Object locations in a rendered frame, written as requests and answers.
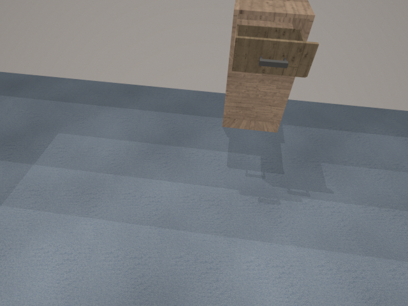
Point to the handle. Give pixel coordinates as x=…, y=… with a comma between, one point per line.
x=273, y=63

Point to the cabinet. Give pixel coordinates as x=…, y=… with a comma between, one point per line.
x=257, y=101

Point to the drawer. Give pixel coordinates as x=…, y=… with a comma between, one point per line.
x=273, y=43

